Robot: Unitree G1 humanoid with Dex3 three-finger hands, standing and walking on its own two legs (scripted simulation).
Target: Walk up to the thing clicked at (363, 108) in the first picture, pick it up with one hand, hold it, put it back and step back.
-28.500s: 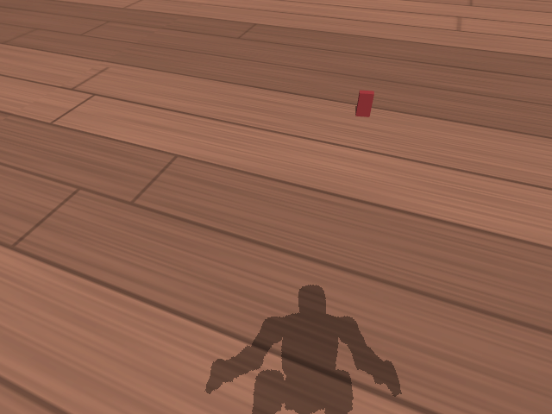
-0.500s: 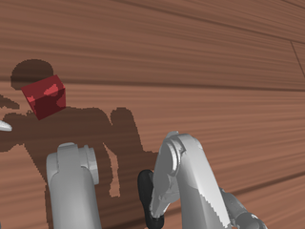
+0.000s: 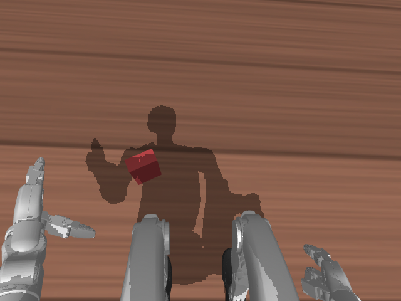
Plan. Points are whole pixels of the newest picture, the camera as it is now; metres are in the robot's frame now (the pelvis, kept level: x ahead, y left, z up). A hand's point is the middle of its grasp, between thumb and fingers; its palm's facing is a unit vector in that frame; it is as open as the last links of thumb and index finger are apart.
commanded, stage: home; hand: left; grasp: from the side
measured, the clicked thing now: (144, 168) +0.49 +0.19 -0.42
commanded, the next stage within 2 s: none
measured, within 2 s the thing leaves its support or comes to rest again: neither
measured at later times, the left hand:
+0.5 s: hand (31, 227) +0.26 +0.22 +0.11, palm faces +0.14 -0.93 -0.34, open 17.5 cm
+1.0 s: hand (20, 262) +0.23 +0.19 +0.17, palm faces +0.16 -0.94 -0.29, open 17.5 cm
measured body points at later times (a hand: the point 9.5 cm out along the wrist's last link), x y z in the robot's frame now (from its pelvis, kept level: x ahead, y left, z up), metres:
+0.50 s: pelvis +0.06 +0.01 +0.19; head +0.11 +0.03 +0.64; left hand +0.25 +0.27 +0.13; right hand +0.22 -0.23 +0.11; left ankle +0.07 +0.12 -0.46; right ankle +0.09 -0.12 -0.46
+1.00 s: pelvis +0.07 +0.00 +0.22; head +0.09 +0.00 +0.67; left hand +0.22 +0.24 +0.19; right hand +0.26 -0.23 +0.16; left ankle +0.07 +0.12 -0.46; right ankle +0.09 -0.12 -0.46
